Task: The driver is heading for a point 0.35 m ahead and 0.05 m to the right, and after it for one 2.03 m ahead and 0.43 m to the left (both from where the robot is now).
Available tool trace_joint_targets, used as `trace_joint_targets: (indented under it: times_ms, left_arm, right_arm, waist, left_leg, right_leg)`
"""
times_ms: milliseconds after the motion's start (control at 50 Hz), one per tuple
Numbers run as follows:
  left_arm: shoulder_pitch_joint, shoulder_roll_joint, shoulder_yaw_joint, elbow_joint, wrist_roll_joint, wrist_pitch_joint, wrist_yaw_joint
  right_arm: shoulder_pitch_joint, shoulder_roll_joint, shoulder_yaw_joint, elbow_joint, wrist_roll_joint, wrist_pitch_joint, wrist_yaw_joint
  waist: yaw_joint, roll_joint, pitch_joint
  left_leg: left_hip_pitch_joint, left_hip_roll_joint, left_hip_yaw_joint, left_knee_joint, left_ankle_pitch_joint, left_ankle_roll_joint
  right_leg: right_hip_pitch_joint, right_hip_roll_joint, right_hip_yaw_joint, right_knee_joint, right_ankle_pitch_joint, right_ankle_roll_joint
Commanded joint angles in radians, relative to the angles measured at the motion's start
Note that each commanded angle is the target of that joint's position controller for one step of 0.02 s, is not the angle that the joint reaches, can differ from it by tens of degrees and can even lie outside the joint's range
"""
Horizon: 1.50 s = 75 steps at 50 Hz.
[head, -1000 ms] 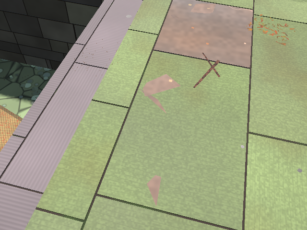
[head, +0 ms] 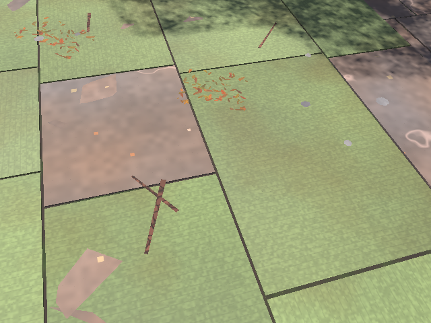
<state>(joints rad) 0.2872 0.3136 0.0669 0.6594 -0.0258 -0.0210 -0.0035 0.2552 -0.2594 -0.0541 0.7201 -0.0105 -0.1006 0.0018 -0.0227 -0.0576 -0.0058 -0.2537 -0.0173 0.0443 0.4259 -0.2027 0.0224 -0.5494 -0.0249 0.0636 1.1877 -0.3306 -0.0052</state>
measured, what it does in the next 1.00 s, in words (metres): walks ahead: right foot, then left foot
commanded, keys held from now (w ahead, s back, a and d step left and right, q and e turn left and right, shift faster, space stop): w+e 0.22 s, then q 0.78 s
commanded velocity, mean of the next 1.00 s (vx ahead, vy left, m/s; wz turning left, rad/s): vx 0.22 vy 0.00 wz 0.06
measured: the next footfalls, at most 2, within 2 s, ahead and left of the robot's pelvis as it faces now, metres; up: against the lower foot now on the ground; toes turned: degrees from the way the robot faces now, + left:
right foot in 0.34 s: +0.32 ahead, -0.18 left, +0.00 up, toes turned -12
left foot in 0.82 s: +0.34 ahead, +0.06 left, +0.00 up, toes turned +7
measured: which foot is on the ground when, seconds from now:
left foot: down 0.00-0.34, up 0.36-0.80, down 0.82-1.00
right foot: up 0.00-0.32, down 0.34-0.84, up 0.86-1.00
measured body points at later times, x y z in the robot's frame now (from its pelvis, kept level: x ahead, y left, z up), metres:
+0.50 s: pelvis +0.22 -0.07 +0.00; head +0.27 -0.09 +0.44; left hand +0.43 +0.14 -0.09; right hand +0.25 -0.37 -0.14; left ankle +0.19 +0.10 -0.66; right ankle +0.28 -0.17 -0.74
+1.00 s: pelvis +0.29 -0.03 +0.00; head +0.34 +0.01 +0.45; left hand +0.42 +0.27 -0.12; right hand +0.46 -0.30 -0.08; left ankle +0.30 +0.06 -0.74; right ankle +0.29 -0.18 -0.66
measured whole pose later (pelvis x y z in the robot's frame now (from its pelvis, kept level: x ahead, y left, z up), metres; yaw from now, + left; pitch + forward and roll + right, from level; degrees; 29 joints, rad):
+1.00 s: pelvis +0.29 -0.03 +0.00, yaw +9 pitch +3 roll -2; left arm 0.07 0.31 0.09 0.77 0.00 0.02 0.04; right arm 0.19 -0.30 -0.08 0.70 0.01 0.01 -0.01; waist -0.01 -0.03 0.05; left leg -0.32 -0.02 -0.03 0.48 -0.21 0.06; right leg -0.54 -0.01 0.01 1.10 -0.44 0.05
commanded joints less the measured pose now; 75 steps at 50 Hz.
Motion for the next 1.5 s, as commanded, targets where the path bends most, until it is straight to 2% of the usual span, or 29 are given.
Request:
trace_joint_targets:
  times_ms: [20, 160, 240, 280, 320, 340, 360, 380, 400, 420, 460, 540, 660, 800, 820, 840, 860, 880, 920, 940, 1080, 1280, 1300, 1320, 1340, 1360, 1380, 1420, 1500]
  left_arm:
    - [-0.041, 0.037, 0.013, -0.096, 0.002, -0.004, -0.005]
    - [-0.21, 0.004, -0.002, -0.13, 0.004, -0.016, -0.033]
    - [-0.298, -0.002, -0.005, -0.17, 0.001, -0.02, -0.056]
    - [-0.255, 0.016, 0.007, -0.172, 0.017, -0.028, -0.057]
    - [-0.017, 0.091, 0.047, -0.103, 0.032, -0.034, -0.041]
    - [0.114, 0.179, 0.064, -0.078, 0.054, -0.027, -0.018]
    - [0.082, 0.227, 0.046, -0.101, 0.08, -0.026, -0.007]
    - [0.121, 0.164, 0.044, -0.096, 0.067, -0.019, -0.014]
    - [0.056, 0.14, 0.034, -0.076, 0.052, -0.021, -0.019]
    - [-0.016, 0.093, 0.021, -0.063, 0.033, -0.027, -0.019]
    - [-0.117, 0.04, 0.005, -0.052, 0.037, -0.036, -0.021]
    - [-0.195, 0.063, 0.017, -0.023, 0.062, -0.056, -0.005]
    - [-0.183, 0.093, 0.032, 0.026, 0.046, -0.018, 0.036]
    - [-0.183, 0.13, 0.05, 0.065, 0.0, 0.022, 0.037]
    - [-0.129, 0.107, 0.047, 0.09, 0.0, 0.024, 0.036]
    - [-0.113, 0.066, 0.036, 0.085, 0.03, 0.022, 0.032]
    - [-0.173, 0.034, 0.022, 0.024, 0.06, 0.02, 0.032]
    - [-0.244, 0.071, 0.031, 0.019, 0.052, 0.019, 0.032]
    - [-0.234, 0.075, 0.039, 0.039, 0.023, 0.024, 0.04]
    - [-0.23, 0.092, 0.045, 0.045, 0.031, 0.028, 0.048]
    - [-0.234, 0.049, 0.035, 0.046, 0.024, 0.024, 0.047]
    - [-0.167, 0.07, 0.042, 0.058, 0.013, -0.011, 0.01]
    - [-0.129, 0.08, 0.048, 0.071, 0.016, -0.015, 0.008]
    - [-0.101, 0.137, 0.062, 0.072, 0.03, -0.012, 0.012]
    - [-0.137, 0.217, 0.074, 0.059, 0.046, 0.001, 0.021]
    - [-0.131, 0.183, 0.067, 0.048, 0.072, -0.002, 0.018]
    - [-0.184, 0.13, 0.051, 0.027, 0.064, -0.006, 0.023]
    - [-0.248, 0.08, 0.036, 0.013, 0.037, -0.001, 0.032]
    - [-0.172, 0.095, 0.035, 0.026, 0.039, 0.017, 0.053]
  right_arm:
    - [0.003, -0.132, -0.035, -0.025, 0.002, -0.017, -0.002]
    - [0.027, -0.186, -0.046, 0.039, 0.008, -0.001, -0.01]
    - [0.07, -0.213, -0.052, 0.076, 0.029, 0.019, -0.008]
    - [0.082, -0.232, -0.053, 0.095, 0.042, 0.031, -0.008]
    - [0.072, -0.227, -0.043, 0.105, 0.048, 0.033, -0.011]
    - [0.075, -0.157, -0.014, 0.074, 0.012, 0.022, -0.007]
    - [0.231, -0.062, 0.025, 0.084, 0.001, 0.009, 0.013]
    - [0.198, -0.183, -0.007, 0.129, 0.04, 0.009, 0.015]
    - [0.097, -0.2, -0.016, 0.093, 0.069, 0.016, 0.015]
    - [0.047, -0.169, -0.01, 0.087, 0.056, 0.028, 0.003]
    - [0.083, -0.143, -0.015, 0.116, 0.035, 0.073, -0.017]
    - [0.098, -0.101, -0.021, 0.1, 0.022, 0.113, -0.04]
    - [-0.046, -0.102, -0.028, 0.017, 0.02, 0.136, -0.018]
    - [-0.052, -0.108, -0.046, -0.036, 0.022, 0.146, 0.019]
    - [-0.022, -0.139, -0.058, -0.03, 0.016, 0.142, 0.013]
    - [0.018, -0.245, -0.088, -0.035, 0.013, 0.137, -0.005]
    - [0.027, -0.333, -0.102, -0.057, -0.006, 0.129, -0.011]
    - [0.059, -0.274, -0.087, -0.059, -0.018, 0.108, 0.0]
    - [-0.033, -0.234, -0.078, -0.068, 0.006, 0.084, -0.004]
    - [-0.077, -0.201, -0.066, -0.078, 0.026, 0.088, -0.011]
    - [-0.075, -0.216, -0.069, -0.102, 0.022, 0.111, -0.042]
    - [-0.146, -0.214, -0.068, -0.142, 0.033, 0.14, -0.035]
    - [-0.155, -0.203, -0.065, -0.149, 0.039, 0.145, -0.039]
    - [-0.128, -0.164, -0.054, -0.155, 0.033, 0.146, -0.041]
    - [-0.059, -0.121, -0.045, -0.162, 0.028, 0.139, -0.037]
    - [-0.071, -0.208, -0.071, -0.167, 0.016, 0.126, -0.035]
    - [-0.058, -0.26, -0.092, -0.147, 0.023, 0.127, -0.032]
    - [-0.035, -0.226, -0.092, -0.111, 0.025, 0.147, -0.035]
    - [-0.109, -0.15, -0.066, -0.159, 0.041, 0.153, -0.025]
  waist:
    - [-0.001, 0.167, 0.024]
    - [-0.05, 0.128, 0.052]
    - [-0.068, 0.12, 0.096]
    - [-0.021, 0.144, 0.054]
    - [0.119, 0.127, -0.083]
    - [0.157, 0.003, -0.229]
    - [0.061, -0.205, -0.428]
    - [0.146, -0.068, -0.535]
    - [0.121, -0.063, -0.36]
    - [0.082, -0.006, -0.233]
    - [0.004, -0.024, -0.124]
    - [-0.038, -0.053, -0.088]
    - [0.012, -0.046, -0.05]
    - [-0.003, -0.041, -0.056]
    - [-0.005, 0.007, -0.065]
    - [0.007, 0.214, -0.081]
    - [0.003, 0.419, -0.083]
    - [-0.059, 0.258, -0.167]
    - [-0.005, 0.156, -0.129]
    - [0.011, 0.149, -0.112]
    - [0.014, 0.18, -0.124]
    - [0.038, 0.229, -0.101]
    - [0.059, 0.215, -0.102]
    - [0.046, 0.114, -0.123]
    - [-0.024, -0.165, -0.094]
    - [0.009, -0.199, -0.088]
    - [-0.007, -0.111, -0.064]
    - [-0.017, -0.065, -0.025]
    - [0.043, -0.098, -0.018]
  left_leg:
    - [0.13, 0.27, -0.22, -0.245, 0.125, 0.165]
    - [0.199, 0.263, -0.001, -0.248, 0.267, 0.135]
    - [0.258, 0.29, 0.048, -0.211, 0.373, 0.116]
    - [0.278, 0.292, 0.055, -0.094, 0.727, 0.104]
    - [0.191, 0.227, 0.097, 0.195, 0.824, 0.049]
    - [-0.054, 0.154, 0.093, 0.502, 0.361, -0.001]
    - [-0.321, 0.006, -0.046, 0.862, -0.517, -0.059]
    - [-0.301, 0.008, -0.226, 0.941, -0.501, -0.066]
    - [-0.387, 0.058, -0.181, 0.913, -0.446, -0.064]
    - [-0.402, 0.102, -0.143, 0.823, -0.37, -0.068]
    - [-0.256, 0.128, -0.121, 0.744, -0.266, -0.092]
    - [-0.183, 0.109, -0.092, 0.637, -0.141, -0.118]
    - [-0.218, 0.131, -0.064, 0.453, -0.044, -0.089]
    - [-0.091, 0.063, 0.035, 0.128, -0.023, -0.007]
    - [-0.004, 0.047, 0.006, 0.028, 0.118, 0.026]
    - [0.138, 0.191, -0.216, -0.035, 0.486, 0.092]
    - [0.263, 0.402, -0.536, -0.036, 0.754, 0.303]
    - [0.27, 0.401, -0.528, -0.049, 0.711, 0.356]
    - [0.236, 0.297, -0.383, -0.043, 0.566, 0.253]
    - [0.211, 0.279, -0.361, -0.048, 0.53, 0.222]
    - [0.169, 0.217, -0.363, -0.053, 0.428, 0.208]
    - [0.077, 0.153, -0.534, 0.015, 0.307, 0.167]
    - [0.036, 0.118, -0.519, 0.044, 0.24, 0.13]
    - [-0.071, 0.056, -0.455, 0.157, 0.041, 0.077]
    - [-0.282, -0.124, -0.251, 0.359, -0.354, 0.01]
    - [-0.343, -0.087, -0.214, 0.596, -0.465, -0.038]
    - [-0.339, -0.045, -0.225, 0.713, -0.391, -0.055]
    - [-0.363, -0.032, -0.196, 0.796, -0.267, -0.087]
    - [-0.402, -0.001, -0.116, 0.703, -0.182, -0.126]
  right_leg:
    - [-0.193, -0.074, 0.036, -0.039, 0.07, 0.015]
    - [-0.169, -0.071, -0.028, -0.381, 0.345, 0.008]
    - [-0.114, -0.044, -0.08, -0.522, 0.28, -0.033]
    - [0.023, 0.024, -0.12, -0.58, 0.196, -0.072]
    - [0.398, 0.073, -0.128, -0.729, 0.418, -0.126]
    - [0.732, -0.139, 0.085, -0.641, 0.854, -0.189]
    - [0.991, -0.462, 0.463, -0.611, 1.256, -0.389]
    - [0.925, -0.439, 0.442, -0.66, 1.157, -0.409]
    - [0.804, -0.377, 0.283, -0.701, 1.037, -0.357]
    - [0.663, -0.31, 0.197, -0.748, 0.888, -0.294]
    - [0.399, -0.248, 0.068, -0.846, 0.779, -0.245]
    - [0.266, -0.252, -0.056, -0.929, 0.728, -0.252]
    - [0.33, -0.286, -0.103, -0.969, 0.386, -0.241]
    - [0.429, -0.303, -0.144, -0.775, 0.403, -0.149]
    - [0.399, -0.253, -0.181, -0.681, 0.336, -0.089]
    - [0.238, -0.149, -0.271, -0.43, 0.155, 0.001]
    - [-0.078, 0.018, -0.237, -0.169, -0.331, 0.087]
    - [-0.117, 0.023, -0.059, -0.013, -0.371, 0.077]
    - [-0.151, -0.009, -0.007, -0.005, -0.207, 0.051]
    - [-0.15, -0.017, 0.003, -0.037, -0.152, 0.053]
    - [-0.034, 0.032, 0.014, -0.269, -0.016, 0.09]
    - [0.232, 0.074, 0.012, -0.703, 0.054, 0.051]
    - [0.324, 0.053, 0.006, -0.82, 0.172, 0.034]
    - [0.448, -0.094, 0.118, -0.855, 0.242, -0.017]
    - [0.518, -0.298, 0.346, -0.868, 0.481, -0.15]
    - [0.438, -0.417, 0.467, -0.892, 0.522, -0.285]
    - [0.409, -0.37, 0.375, -0.885, 0.478, -0.276]
    - [0.402, -0.244, 0.196, -0.869, 0.381, -0.189]
    - [0.483, -0.216, 0.072, -0.878, 0.451, -0.208]
Over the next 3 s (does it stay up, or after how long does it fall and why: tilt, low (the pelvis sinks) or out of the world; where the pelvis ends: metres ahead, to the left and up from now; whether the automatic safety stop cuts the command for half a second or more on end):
stays up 0.28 -0.05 0.00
